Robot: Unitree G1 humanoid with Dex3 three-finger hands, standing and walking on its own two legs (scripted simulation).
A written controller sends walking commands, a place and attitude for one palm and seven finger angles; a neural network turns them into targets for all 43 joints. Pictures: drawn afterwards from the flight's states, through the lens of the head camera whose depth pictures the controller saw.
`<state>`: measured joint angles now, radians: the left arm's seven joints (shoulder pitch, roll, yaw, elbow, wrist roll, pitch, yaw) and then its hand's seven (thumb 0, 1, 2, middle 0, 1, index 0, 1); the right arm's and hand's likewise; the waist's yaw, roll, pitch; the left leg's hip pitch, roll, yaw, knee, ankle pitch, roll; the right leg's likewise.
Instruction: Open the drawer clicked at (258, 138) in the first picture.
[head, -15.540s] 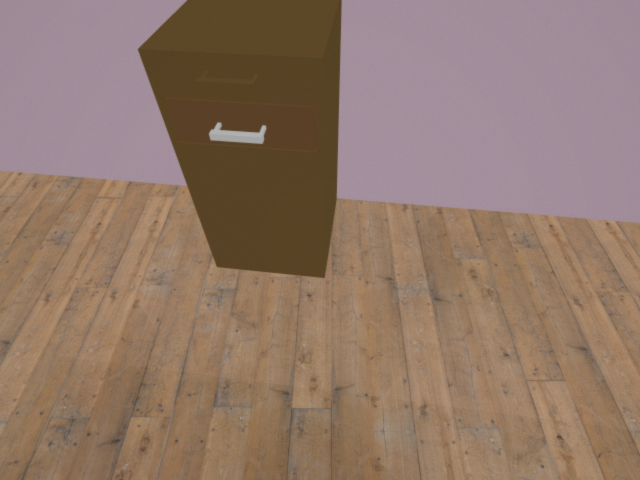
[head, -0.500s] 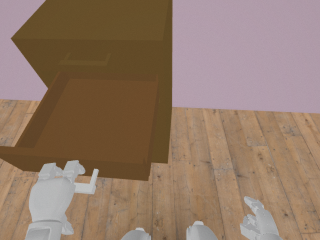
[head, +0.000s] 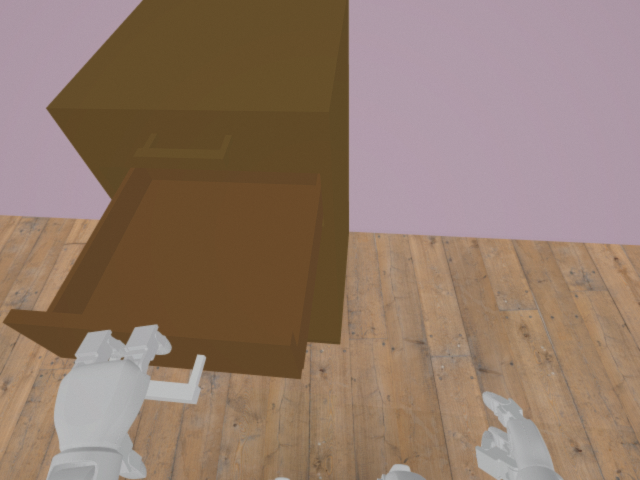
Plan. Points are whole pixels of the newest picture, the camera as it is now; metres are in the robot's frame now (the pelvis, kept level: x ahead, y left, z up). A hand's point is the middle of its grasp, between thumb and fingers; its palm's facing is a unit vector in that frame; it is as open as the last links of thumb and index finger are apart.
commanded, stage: lift the hand off the handle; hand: left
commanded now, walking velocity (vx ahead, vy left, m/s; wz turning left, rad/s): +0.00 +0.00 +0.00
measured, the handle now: (152, 374) +0.25 +0.26 -0.05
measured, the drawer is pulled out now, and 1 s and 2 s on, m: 0.30 0.30 0.30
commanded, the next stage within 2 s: draw the hand back to the body in 1.40 s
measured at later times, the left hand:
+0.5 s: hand (117, 384) +0.21 +0.25 +0.04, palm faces +0.04 -0.08 -1.00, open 13.7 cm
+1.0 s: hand (98, 378) +0.21 +0.25 +0.07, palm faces +0.03 -0.08 -1.00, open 13.8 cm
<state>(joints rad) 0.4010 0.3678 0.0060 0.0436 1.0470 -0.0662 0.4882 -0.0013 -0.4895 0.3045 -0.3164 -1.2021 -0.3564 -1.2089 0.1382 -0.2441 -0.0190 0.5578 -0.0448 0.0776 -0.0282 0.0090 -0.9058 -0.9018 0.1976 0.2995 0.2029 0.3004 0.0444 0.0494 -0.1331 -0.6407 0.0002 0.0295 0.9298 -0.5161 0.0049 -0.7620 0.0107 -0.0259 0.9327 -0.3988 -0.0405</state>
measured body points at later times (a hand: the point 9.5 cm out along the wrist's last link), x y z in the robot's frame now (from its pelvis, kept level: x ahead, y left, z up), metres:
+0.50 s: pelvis +0.01 +0.01 +0.02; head +0.05 -0.02 +0.46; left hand +0.20 +0.25 +0.09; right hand +0.20 -0.22 -0.09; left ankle -0.04 +0.12 -0.69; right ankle +0.03 -0.09 -0.69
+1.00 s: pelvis +0.01 +0.01 +0.03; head +0.04 -0.03 +0.48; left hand +0.20 +0.25 +0.13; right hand +0.22 -0.21 -0.07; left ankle -0.04 +0.12 -0.69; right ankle +0.03 -0.09 -0.69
